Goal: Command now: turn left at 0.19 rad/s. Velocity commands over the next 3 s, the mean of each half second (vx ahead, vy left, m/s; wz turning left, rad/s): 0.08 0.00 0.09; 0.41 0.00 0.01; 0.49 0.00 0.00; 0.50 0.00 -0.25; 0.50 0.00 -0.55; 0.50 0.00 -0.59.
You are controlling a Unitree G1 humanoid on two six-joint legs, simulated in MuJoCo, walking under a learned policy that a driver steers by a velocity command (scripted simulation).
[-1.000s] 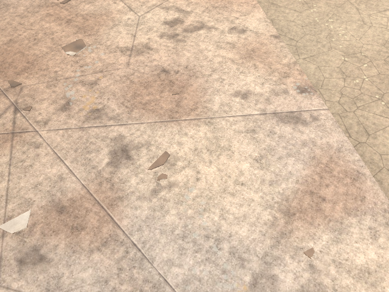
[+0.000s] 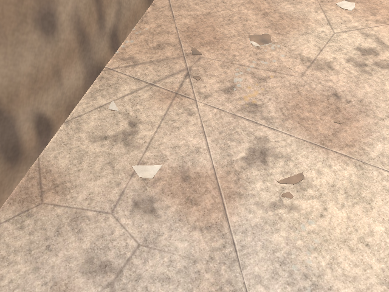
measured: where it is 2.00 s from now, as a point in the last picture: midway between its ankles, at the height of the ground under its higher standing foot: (212, 207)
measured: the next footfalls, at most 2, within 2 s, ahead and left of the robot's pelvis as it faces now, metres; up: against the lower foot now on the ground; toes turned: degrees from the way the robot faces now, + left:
right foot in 0.28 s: +0.03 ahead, -0.13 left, +0.00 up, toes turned +2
right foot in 0.96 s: +0.38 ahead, -0.13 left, +0.00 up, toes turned -1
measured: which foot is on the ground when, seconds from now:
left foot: down 0.00-0.96, up 0.98-1.00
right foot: down 0.00-0.00, up 0.02-0.26, down 0.28-0.60, up 0.62-0.94, down 0.96-1.00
